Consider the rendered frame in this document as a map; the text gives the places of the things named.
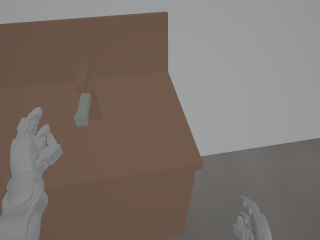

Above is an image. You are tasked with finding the counter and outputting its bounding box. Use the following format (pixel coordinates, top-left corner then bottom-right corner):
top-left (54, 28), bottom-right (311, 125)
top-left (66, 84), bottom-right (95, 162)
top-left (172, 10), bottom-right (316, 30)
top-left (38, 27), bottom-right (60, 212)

top-left (0, 11), bottom-right (204, 240)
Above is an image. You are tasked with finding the robot left forearm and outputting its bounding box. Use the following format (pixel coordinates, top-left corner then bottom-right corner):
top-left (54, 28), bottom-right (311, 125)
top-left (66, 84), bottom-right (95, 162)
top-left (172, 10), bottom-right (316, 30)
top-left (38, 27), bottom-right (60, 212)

top-left (0, 172), bottom-right (48, 240)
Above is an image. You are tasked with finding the robot right hand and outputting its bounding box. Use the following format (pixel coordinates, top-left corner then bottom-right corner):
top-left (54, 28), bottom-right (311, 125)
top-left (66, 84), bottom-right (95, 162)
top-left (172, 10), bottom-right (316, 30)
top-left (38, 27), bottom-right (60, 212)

top-left (233, 195), bottom-right (272, 240)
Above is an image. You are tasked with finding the robot left hand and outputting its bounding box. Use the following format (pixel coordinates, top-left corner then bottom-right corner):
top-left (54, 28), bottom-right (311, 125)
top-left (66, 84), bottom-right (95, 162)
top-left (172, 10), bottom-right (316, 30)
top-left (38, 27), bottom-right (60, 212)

top-left (10, 107), bottom-right (63, 177)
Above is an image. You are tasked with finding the tap lever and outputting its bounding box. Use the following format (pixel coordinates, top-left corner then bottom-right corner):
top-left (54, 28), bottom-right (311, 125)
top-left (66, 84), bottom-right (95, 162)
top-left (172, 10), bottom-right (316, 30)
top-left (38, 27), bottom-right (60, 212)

top-left (74, 93), bottom-right (91, 127)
